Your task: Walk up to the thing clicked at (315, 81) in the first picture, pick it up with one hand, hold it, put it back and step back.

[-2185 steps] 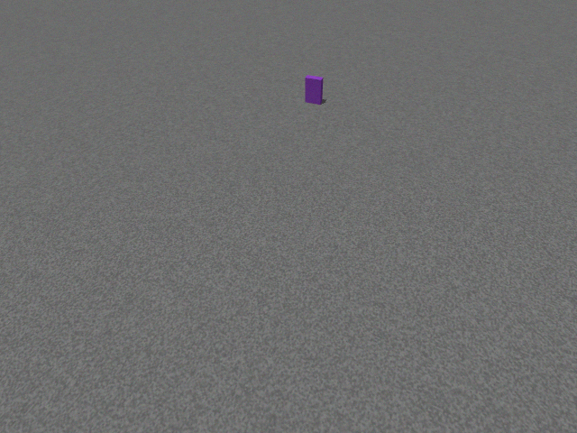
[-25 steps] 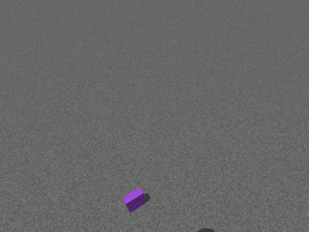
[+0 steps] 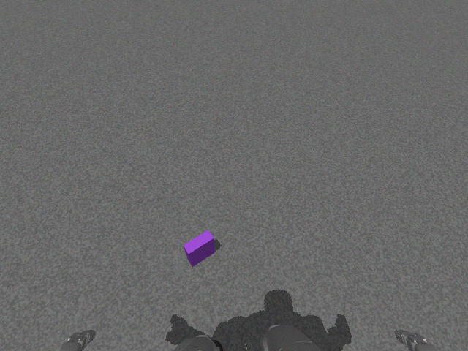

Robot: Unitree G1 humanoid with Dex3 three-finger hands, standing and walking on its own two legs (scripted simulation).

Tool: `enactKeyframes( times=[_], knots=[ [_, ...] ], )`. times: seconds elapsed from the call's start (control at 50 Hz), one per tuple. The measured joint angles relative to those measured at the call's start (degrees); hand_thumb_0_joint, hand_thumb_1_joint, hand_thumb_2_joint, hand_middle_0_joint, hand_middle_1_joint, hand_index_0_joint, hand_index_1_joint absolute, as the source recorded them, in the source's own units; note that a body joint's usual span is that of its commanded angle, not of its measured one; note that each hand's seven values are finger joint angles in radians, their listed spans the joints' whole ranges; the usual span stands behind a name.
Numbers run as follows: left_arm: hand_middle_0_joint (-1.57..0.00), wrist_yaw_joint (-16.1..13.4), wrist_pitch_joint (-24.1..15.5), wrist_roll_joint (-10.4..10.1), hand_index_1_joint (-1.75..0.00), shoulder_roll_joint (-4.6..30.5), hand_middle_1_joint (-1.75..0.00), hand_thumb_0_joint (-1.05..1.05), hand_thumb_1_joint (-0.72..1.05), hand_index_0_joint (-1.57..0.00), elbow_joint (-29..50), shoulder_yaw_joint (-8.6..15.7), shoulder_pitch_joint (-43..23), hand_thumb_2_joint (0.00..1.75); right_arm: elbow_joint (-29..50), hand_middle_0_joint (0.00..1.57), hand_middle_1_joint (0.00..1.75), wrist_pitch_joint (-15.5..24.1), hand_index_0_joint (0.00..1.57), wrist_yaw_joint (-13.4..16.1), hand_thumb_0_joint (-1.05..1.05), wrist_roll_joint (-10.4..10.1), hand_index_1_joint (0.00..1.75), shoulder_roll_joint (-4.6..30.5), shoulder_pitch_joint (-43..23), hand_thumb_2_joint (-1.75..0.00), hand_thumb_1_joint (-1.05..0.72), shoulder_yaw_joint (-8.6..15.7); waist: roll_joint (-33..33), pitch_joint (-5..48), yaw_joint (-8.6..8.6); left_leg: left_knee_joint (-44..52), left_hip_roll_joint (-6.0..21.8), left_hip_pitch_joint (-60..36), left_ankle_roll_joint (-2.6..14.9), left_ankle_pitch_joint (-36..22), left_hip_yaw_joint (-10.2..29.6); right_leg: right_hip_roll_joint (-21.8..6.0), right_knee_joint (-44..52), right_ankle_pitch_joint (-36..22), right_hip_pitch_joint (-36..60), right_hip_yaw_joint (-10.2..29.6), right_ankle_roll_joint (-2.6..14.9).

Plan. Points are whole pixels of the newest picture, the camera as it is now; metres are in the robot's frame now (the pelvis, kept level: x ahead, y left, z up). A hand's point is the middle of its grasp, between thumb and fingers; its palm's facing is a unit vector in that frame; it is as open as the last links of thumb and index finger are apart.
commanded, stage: step back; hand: left
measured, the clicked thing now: (200, 249) +0.50 +0.13 -0.68
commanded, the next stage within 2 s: none
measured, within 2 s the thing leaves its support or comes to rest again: neither
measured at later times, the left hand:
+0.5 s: hand out of the picture -0.03 +0.23 -0.13, palm faces -0.01 -0.92 -0.40, open 7.4 cm
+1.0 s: hand out of the picture -0.22 +0.21 -0.15, palm faces -0.03 -0.91 -0.41, open 7.4 cm
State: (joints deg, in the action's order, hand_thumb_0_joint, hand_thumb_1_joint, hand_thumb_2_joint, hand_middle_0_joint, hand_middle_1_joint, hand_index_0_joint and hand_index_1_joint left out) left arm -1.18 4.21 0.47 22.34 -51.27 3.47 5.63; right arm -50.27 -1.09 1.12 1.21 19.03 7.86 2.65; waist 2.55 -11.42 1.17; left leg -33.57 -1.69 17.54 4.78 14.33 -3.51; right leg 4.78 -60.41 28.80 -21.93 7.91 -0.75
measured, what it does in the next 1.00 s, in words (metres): walks backwards: right foot, then left foot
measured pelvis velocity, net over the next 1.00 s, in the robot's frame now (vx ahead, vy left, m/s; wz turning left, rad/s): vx -0.30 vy -0.06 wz -0.02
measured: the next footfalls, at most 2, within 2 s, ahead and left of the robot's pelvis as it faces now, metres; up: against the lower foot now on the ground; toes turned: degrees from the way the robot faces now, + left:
right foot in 0.22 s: -0.06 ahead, -0.15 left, +0.00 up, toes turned -1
left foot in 0.56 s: -0.14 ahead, +0.09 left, +0.00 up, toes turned +0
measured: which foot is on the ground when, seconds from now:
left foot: down 0.00-0.26, up 0.28-0.54, down 0.56-0.96, up 0.98-1.00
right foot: up 0.00-0.20, down 0.22-0.58, up 0.60-0.90, down 0.92-1.00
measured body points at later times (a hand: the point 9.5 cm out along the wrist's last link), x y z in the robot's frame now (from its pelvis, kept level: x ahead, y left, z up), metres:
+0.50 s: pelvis -0.13 -0.03 +0.00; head -0.08 -0.04 +0.45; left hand -0.03 +0.28 -0.11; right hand -0.06 -0.36 -0.12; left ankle -0.16 +0.10 -0.69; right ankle -0.10 -0.14 -0.73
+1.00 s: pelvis -0.30 -0.06 -0.02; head -0.25 -0.08 +0.43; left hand -0.22 +0.25 -0.12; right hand -0.17 -0.38 -0.13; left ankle -0.20 +0.08 -0.71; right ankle -0.31 -0.19 -0.73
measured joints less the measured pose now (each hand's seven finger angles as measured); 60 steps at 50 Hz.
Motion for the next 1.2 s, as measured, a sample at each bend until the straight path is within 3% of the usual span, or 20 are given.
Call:
enactKeyframes(
  times=[0.14,0.22,0.26,0.32,0.36,0.42,0.52,0.56,0.6,0.66,0.7,0.76,0.84,0.92,0.96,1.02,1.08,1.14,1.2],
  knots=[
    [-0.2,0.8,-0.1,0.5,-0.3,-0.3,-0.3,0.01,0.91,-0.21,0.7,0.8,2.8,0.89,2.1,0.21,0.3,0.2,0.21,-0.4,0.0,0.2,0.3,0.4,-2.0,-0.89,-0.9,-0.5,-1.6,-0.1,-0.62,-1.8,1.5,3.5,-0.26,-2.1,-2.2,-2.0,7.8,0.3,4.2,-2.0,0.57],
    [-0.2,1.7,-0.8,0.5,-0.3,-0.4,-0.3,0.01,0.91,-0.21,1.0,1.2,4.9,0.89,1.9,0.21,0.3,-0.5,0.21,-0.7,0.0,0.2,0.3,1.4,-2.3,-0.89,-0.9,-0.5,-2.5,1.5,-1.35,-2.9,2.7,6.0,-1.37,-3.5,-3.1,-4.2,19.9,-4.3,8.7,-5.0,2.04],
    [-0.2,1.9,-1.2,1.1,-0.3,-1.5,-0.3,0.01,0.91,-0.21,0.7,1.4,5.9,0.89,1.2,0.21,0.3,-1.0,0.21,-0.7,0.0,-0.2,0.3,2.5,-2.5,-0.89,-0.9,-0.2,-5.1,1.9,-1.1,-4.3,4.2,7.2,-2.34,-2.9,-1.3,-2.7,22.6,-5.7,9.6,-6.5,1.5],
    [-0.2,2.2,-1.0,1.7,-0.3,-1.8,-0.3,0.01,0.9,-0.21,1.5,1.0,7.9,0.89,-0.2,0.21,0.3,-1.7,0.21,-0.5,0.0,-0.7,0.3,2.7,-1.1,-0.89,-0.9,0.2,-3.7,3.4,-2.28,-16.0,-1.0,10.4,-4.63,10.0,4.4,-4.1,22.9,-7.4,8.5,-6.0,2.27],
    [-0.2,1.8,-0.9,1.7,-0.3,-2.2,-0.3,0.01,0.9,-0.21,1.8,0.9,8.2,0.89,-0.3,0.21,0.3,-1.5,0.21,-0.5,0.0,-1.1,0.3,3.3,0.4,-0.89,-0.9,0.3,-3.1,3.9,-2.72,-24.8,-4.0,11.4,-4.96,11.4,7.6,-5.0,24.8,-9.4,8.5,-5.9,2.15],
    [-0.2,1.3,-0.8,1.9,-0.3,-2.4,-0.3,0.01,0.9,-0.21,2.9,0.7,7.3,0.89,0.0,0.21,0.3,-0.9,0.21,-0.3,0.0,-1.4,0.3,4.3,2.5,-0.89,-0.9,0.2,-2.9,4.1,-2.42,-29.1,-4.8,9.5,-5.27,12.0,9.1,-5.7,26.7,-11.8,7.3,-6.7,1.93],
    [-0.2,0.9,-1.4,1.8,-0.3,-2.0,-0.3,0.01,0.9,-0.21,6.9,0.3,4.0,0.89,-0.2,0.21,0.3,-0.8,0.2,0.1,0.0,-0.9,0.3,4.8,4.5,-0.9,-0.9,0.2,-2.6,2.9,-1.65,-14.8,-1.6,0.8,-5.55,13.4,7.2,-6.6,25.1,-13.3,3.8,-9.3,1.55],
    [-0.2,1.0,-1.2,1.3,-0.3,-1.6,-0.3,0.01,0.9,-0.21,8.2,0.0,2.6,0.89,-0.2,0.2,0.3,-0.3,0.2,0.0,0.0,-0.6,0.3,4.6,4.8,-0.9,-0.9,0.2,-2.3,2.4,-1.08,-4.3,-0.3,-3.4,-5.03,7.6,5.6,-7.1,22.5,-12.9,1.7,-10.5,1.13],
    [-0.2,1.1,-0.7,0.8,-0.3,-0.8,-0.3,0.01,0.9,-0.21,8.3,0.1,1.0,0.89,-0.6,0.2,0.3,0.0,0.2,-0.1,0.0,0.0,0.3,3.1,4.2,-0.9,-0.9,0.3,0.3,1.0,-1.39,-2.5,-1.6,-3.9,-3.89,5.5,4.3,-8.2,19.5,-12.3,0.0,-8.9,1.14],
    [-0.2,0.7,0.3,0.5,-0.3,-0.8,-0.3,0.01,0.9,-0.21,7.2,0.4,0.6,0.89,0.2,0.21,0.3,0.4,0.21,-0.8,0.01,0.2,0.3,2.0,3.8,-0.9,-0.9,-0.5,-0.2,1.2,-0.48,-3.5,-0.2,-2.0,-3.27,4.4,5.1,-2.6,6.9,-0.3,-3.2,-3.7,1.75],
    [-0.2,0.6,0.5,0.0,-0.3,-0.5,-0.3,0.01,0.9,-0.21,6.7,0.7,0.9,0.89,0.7,0.21,0.3,0.6,0.21,-0.6,0.01,0.3,0.3,1.4,3.4,-0.89,-0.9,-1.0,-0.2,1.8,-0.34,-2.3,0.7,-1.4,-3.42,2.7,5.3,0.2,-1.8,0.9,-4.7,-1.1,2.1],
    [-0.2,0.7,0.0,0.0,-0.3,-0.2,-0.3,0.01,0.9,-0.21,6.6,1.1,2.0,0.89,1.7,0.21,0.3,0.5,0.21,-0.3,0.0,0.5,0.3,1.2,2.2,-0.89,-0.9,-1.2,-0.5,2.3,-0.75,-1.5,2.0,0.1,-3.55,0.8,4.8,1.0,-7.4,0.8,-4.3,-0.2,1.12],
    [-0.2,0.9,-0.1,0.2,-0.3,0.3,-0.3,0.01,0.9,-0.21,6.0,1.5,3.3,0.89,3.9,0.21,0.3,0.7,0.21,-0.1,0.0,0.7,0.3,1.7,0.2,-0.89,-0.9,-1.0,-1.2,1.9,-1.14,-2.3,3.6,3.2,-3.97,-1.2,4.1,-1.0,-1.3,1.3,-0.1,-1.0,-0.32],
    [-0.2,1.4,-0.9,0.4,-0.3,0.6,-0.3,0.01,0.9,-0.21,4.5,1.5,4.4,0.89,5.3,0.21,0.3,0.1,0.21,-0.3,0.0,0.6,0.3,3.1,-1.6,-0.89,-0.9,-0.8,-2.4,1.9,-1.8,-5.2,5.2,7.6,-5.54,-2.4,3.6,-4.1,17.3,-4.4,7.0,-4.2,0.54],
    [-0.2,1.5,-1.5,1.0,-0.3,-0.8,-0.3,0.01,0.91,-0.21,3.1,1.5,4.6,0.89,4.9,0.21,0.3,-0.6,0.21,-0.3,0.0,0.1,0.3,4.7,-2.4,-0.89,-0.9,-0.3,-5.9,1.3,-1.35,-7.8,6.7,9.8,-5.59,-2.0,6.1,-2.4,21.3,-4.7,8.4,-6.4,0.26],
    [-0.2,2.0,-1.3,1.6,-0.3,-1.6,-0.3,0.01,0.9,-0.21,2.9,0.6,6.4,0.89,3.0,0.21,0.3,-1.8,0.21,0.4,0.0,-0.7,0.3,4.7,-1.3,-0.89,-0.9,0.3,-4.9,2.5,-2.42,-19.7,0.6,13.1,-5.21,11.2,10.0,-4.0,19.6,-6.2,6.0,-5.8,1.12],
    [-0.2,1.5,-1.1,1.9,-0.3,-2.3,-0.3,0.01,0.9,-0.21,2.7,0.2,7.4,0.89,2.1,0.21,0.3,-1.6,0.21,0.4,0.0,-1.1,0.3,5.2,0.8,-0.89,-0.9,0.3,-4.1,3.4,-2.86,-30.1,-3.7,13.5,-5.07,12.8,11.0,-5.9,21.4,-8.8,5.1,-5.4,1.19],
    [-0.21,1.0,-1.1,2.1,-0.3,-2.2,-0.3,0.01,0.9,-0.21,3.7,0.2,7.0,0.89,1.6,0.21,0.3,-1.3,0.2,0.4,0.0,-1.0,0.3,5.3,2.7,-0.9,-0.9,0.1,-3.9,3.4,-2.59,-29.8,-4.0,10.2,-5.5,13.9,10.0,-6.7,22.4,-10.9,3.7,-6.2,1.06],
    [-0.21,0.4,-1.3,2.1,-0.3,-1.4,-0.3,0.01,0.9,-0.21,5.5,0.2,5.4,0.89,1.0,0.21,0.3,-1.4,0.2,0.2,0.0,-0.6,0.3,4.7,3.7,-0.9,-0.9,0.0,-3.6,2.6,-2.07,-20.5,-2.1,4.7,-5.45,14.8,7.7,-7.2,21.9,-12.4,1.7,-7.8,0.81]
  ],
)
